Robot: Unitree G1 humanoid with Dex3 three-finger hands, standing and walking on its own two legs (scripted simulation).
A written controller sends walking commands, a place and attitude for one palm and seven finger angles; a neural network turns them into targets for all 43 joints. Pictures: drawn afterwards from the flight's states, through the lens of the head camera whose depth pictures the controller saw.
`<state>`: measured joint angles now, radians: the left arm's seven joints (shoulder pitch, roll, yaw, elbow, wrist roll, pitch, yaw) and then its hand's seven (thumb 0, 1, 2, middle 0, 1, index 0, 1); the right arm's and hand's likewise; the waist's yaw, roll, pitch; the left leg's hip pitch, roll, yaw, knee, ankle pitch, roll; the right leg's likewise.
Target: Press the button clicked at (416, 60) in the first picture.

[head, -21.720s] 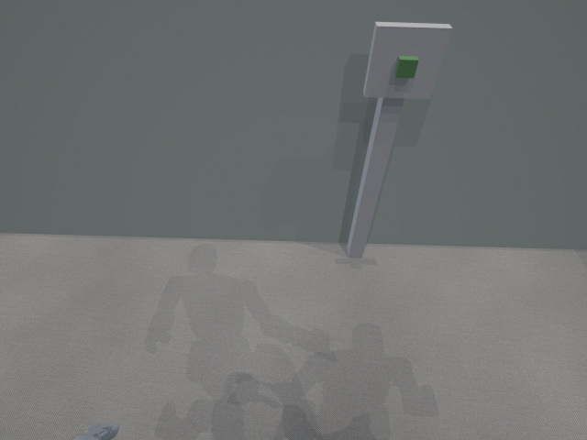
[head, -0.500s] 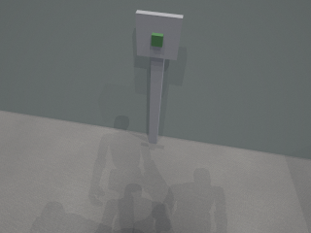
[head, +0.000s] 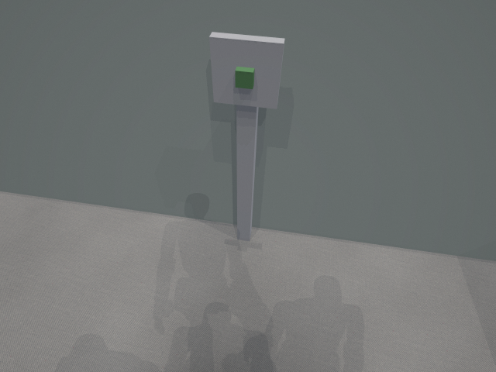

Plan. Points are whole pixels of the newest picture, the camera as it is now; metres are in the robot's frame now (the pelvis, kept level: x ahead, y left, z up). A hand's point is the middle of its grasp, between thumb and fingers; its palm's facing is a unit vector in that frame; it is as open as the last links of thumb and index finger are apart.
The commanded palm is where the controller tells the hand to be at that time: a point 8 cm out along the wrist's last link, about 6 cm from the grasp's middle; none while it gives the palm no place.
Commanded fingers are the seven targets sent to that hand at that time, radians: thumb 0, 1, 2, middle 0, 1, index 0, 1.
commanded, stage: let the arm hang, fingers relaxed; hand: left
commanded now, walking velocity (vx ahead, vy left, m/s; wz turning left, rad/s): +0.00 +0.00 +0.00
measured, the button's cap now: (245, 77) +0.78 +0.05 +0.09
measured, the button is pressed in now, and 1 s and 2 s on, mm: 0 0 0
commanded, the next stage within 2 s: stand and wait in 0.10 s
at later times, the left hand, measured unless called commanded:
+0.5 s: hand out of the picture +0.02 +0.14 -0.17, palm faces +0.03 -0.98 -0.18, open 7.3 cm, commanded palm none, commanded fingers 0.00 0.90 0.90 -0.20 -0.30 -0.20 -0.30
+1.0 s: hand out of the picture +0.03 +0.14 -0.17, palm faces +0.02 -0.98 -0.20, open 7.3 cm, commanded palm none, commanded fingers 0.00 0.90 0.90 -0.20 -0.30 -0.20 -0.30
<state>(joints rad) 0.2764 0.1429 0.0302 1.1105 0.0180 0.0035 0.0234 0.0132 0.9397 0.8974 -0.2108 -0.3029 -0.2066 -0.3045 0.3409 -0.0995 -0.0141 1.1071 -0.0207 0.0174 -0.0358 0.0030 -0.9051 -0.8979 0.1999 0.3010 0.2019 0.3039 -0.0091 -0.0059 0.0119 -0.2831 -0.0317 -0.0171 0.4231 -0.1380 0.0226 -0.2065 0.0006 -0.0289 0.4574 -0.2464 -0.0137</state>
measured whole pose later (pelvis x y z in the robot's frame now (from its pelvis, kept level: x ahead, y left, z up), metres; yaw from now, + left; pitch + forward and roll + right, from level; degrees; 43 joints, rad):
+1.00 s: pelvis +0.03 -0.03 +0.00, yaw -1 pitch -1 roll +0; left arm 0.27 0.14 0.02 1.14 0.00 -0.01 0.03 0.00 0.91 0.90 -0.20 -0.30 -0.20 -0.30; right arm 0.27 -0.13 -0.01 1.14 -0.01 0.02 -0.05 0.00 -0.91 -0.90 0.20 0.30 0.20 0.30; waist -0.01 0.02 0.06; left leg -0.19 0.02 -0.02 0.41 -0.19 -0.03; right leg -0.10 0.05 -0.02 0.39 -0.27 -0.06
